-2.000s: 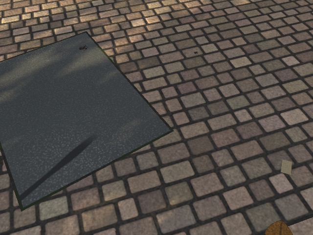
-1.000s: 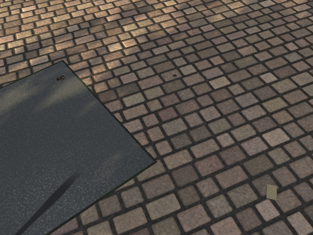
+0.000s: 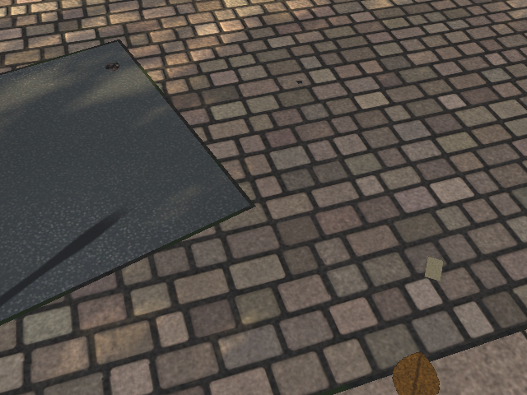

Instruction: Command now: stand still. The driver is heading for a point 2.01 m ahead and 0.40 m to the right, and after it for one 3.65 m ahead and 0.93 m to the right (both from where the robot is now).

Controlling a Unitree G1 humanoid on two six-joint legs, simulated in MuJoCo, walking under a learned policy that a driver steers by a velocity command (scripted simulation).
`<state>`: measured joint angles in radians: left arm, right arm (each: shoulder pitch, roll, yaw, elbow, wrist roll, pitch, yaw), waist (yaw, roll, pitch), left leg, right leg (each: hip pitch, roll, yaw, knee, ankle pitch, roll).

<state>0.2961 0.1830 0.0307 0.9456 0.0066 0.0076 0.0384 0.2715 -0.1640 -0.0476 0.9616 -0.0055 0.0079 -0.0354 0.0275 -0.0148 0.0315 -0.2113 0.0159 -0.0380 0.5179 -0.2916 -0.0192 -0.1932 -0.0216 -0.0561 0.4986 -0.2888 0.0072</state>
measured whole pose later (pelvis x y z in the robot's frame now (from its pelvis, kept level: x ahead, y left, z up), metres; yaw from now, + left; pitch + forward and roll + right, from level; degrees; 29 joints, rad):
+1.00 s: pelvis +0.07 -0.02 +0.00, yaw +0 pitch +2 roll +1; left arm 0.54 0.14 0.03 1.11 0.02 -0.07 0.01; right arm 0.25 -0.20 -0.04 0.98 0.05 -0.07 0.01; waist 0.06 0.02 -0.04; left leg -0.75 0.00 0.01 1.84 -0.43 0.09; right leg -0.13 0.01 -0.07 0.44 -0.34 -0.06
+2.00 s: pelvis +0.63 -0.04 +0.13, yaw +0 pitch +3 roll +0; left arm 0.18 0.25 0.04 0.81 0.00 -0.10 -0.03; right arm 0.31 -0.26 -0.02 0.94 0.02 -0.12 0.01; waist -0.01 0.01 0.01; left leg -0.43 0.04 -0.04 1.26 -0.34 0.05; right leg -0.36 0.03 -0.09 0.46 -0.15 -0.06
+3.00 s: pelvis +1.15 -0.07 +0.11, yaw -21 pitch +2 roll +1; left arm 0.11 0.26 0.08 0.67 -0.02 -0.03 -0.04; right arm 0.26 -0.29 -0.08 0.89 0.01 -0.07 -0.01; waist -0.03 -0.01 0.05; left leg -0.17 0.11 0.12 1.00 -0.49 -0.03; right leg -0.51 0.02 -0.07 0.67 -0.20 -0.11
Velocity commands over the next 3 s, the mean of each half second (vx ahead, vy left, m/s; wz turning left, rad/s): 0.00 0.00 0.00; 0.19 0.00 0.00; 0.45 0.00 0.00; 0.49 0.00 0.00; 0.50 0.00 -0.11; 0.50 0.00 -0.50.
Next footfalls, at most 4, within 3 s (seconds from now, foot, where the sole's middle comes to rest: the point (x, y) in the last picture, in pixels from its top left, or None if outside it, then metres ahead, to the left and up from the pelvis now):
1.28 left None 0.38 0.10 -0.64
1.86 right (329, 294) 0.72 -0.13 -0.64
2.40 left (240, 200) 1.03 0.11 -0.64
2.94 right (338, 154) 1.25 -0.19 -0.64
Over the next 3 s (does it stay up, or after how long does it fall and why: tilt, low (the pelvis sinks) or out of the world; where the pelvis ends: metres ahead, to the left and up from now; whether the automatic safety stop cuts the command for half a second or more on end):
stays up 1.15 -0.07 0.11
